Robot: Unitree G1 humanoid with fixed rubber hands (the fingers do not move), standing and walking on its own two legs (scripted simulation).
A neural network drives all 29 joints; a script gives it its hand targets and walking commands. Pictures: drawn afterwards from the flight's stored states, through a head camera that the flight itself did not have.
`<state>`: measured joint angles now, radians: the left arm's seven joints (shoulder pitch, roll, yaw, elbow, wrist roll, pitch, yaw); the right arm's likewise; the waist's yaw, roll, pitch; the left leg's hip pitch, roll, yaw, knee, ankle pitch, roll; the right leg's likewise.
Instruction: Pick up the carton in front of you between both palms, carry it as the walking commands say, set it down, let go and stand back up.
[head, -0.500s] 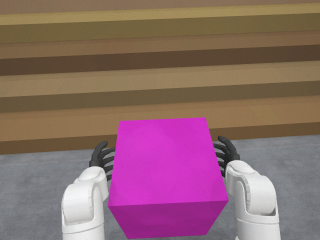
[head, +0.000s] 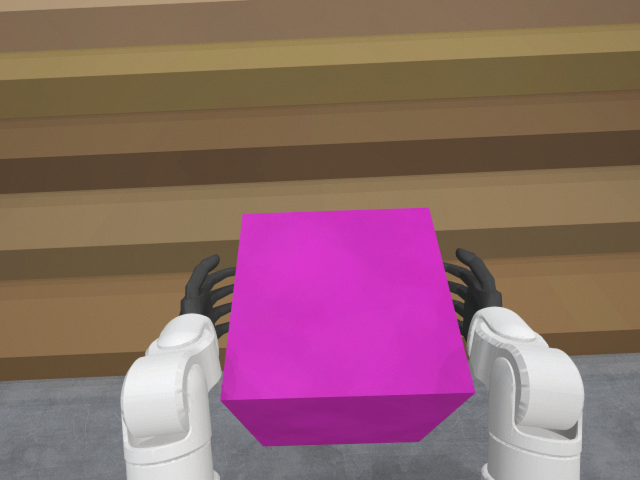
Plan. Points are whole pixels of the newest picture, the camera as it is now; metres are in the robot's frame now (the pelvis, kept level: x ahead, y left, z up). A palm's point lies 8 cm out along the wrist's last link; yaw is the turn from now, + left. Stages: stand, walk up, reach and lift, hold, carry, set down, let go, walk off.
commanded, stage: carry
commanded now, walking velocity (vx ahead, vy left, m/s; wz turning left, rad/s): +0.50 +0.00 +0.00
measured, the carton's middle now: (338, 337) +0.29 +0.00 +0.05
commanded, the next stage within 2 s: none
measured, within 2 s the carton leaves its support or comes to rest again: neither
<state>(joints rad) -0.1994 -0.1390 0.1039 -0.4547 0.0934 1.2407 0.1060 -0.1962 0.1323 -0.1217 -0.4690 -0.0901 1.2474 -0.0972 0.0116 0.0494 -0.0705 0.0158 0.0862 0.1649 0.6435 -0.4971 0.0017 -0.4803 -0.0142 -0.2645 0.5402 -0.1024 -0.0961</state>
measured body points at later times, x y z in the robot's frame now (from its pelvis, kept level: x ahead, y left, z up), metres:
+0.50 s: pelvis +0.26 +0.01 +0.01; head +0.33 +0.03 +0.45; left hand +0.66 +0.16 +0.13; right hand +0.65 -0.15 +0.14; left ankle +0.35 +0.08 -0.72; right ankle +0.16 -0.09 -0.69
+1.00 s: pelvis +0.36 -0.02 +0.03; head +0.44 -0.03 +0.47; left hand +0.75 +0.13 +0.12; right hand +0.74 -0.18 +0.12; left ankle +0.37 +0.08 -0.70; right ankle +0.25 -0.10 -0.71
